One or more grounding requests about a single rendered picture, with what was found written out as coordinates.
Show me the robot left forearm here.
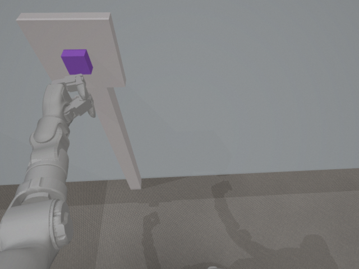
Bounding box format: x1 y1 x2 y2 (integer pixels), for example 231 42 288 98
0 117 70 251

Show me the button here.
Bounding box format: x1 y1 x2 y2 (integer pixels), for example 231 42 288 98
61 49 93 75

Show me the left robot upper arm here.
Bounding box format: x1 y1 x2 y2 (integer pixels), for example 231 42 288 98
0 199 73 269

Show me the panel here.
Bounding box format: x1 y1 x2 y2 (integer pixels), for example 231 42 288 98
16 12 141 189

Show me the left robot hand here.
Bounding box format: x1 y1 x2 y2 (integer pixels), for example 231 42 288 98
43 74 96 127

